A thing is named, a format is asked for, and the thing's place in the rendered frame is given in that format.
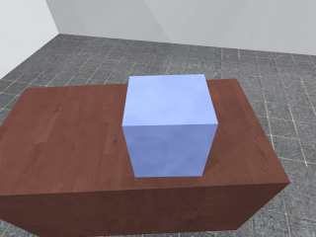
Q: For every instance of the carton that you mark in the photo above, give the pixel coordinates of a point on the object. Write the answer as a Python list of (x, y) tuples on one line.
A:
[(168, 123)]

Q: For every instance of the pedestal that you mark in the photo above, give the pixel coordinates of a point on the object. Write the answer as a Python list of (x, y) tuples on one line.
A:
[(65, 169)]

